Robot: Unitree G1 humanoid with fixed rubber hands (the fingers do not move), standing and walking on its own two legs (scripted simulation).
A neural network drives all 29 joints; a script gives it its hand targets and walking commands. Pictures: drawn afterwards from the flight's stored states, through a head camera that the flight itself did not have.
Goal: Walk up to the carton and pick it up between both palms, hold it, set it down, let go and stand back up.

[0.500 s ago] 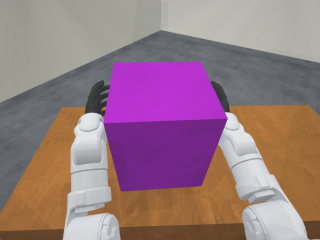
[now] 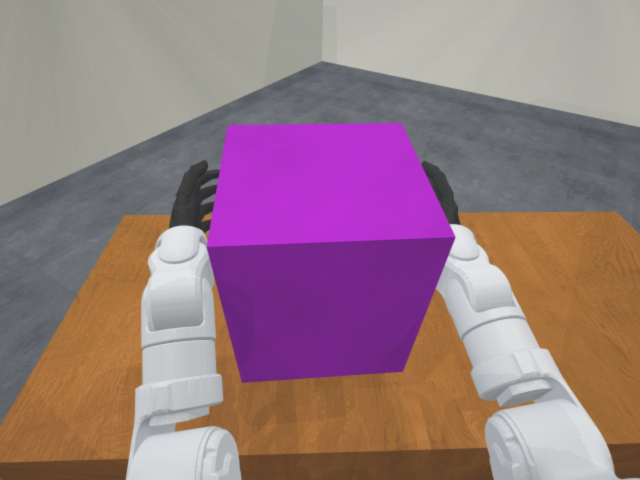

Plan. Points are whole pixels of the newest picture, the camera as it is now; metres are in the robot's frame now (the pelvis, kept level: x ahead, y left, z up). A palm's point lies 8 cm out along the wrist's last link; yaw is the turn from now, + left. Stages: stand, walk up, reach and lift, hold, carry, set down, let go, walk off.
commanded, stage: hold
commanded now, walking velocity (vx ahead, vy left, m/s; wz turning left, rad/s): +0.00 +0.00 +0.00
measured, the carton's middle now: (320, 255) +0.35 +0.00 +0.15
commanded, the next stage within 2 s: none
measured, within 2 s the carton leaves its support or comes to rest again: neither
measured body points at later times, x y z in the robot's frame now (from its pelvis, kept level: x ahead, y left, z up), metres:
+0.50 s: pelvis +0.00 +0.00 +0.00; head -0.05 +0.03 +0.45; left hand +0.38 +0.15 +0.19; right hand +0.37 -0.15 +0.18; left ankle +0.00 +0.12 -0.75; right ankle +0.02 -0.12 -0.75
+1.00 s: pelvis +0.00 +0.00 +0.00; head -0.05 +0.02 +0.45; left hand +0.38 +0.15 +0.19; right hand +0.37 -0.15 +0.18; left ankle +0.00 +0.12 -0.75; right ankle +0.02 -0.12 -0.75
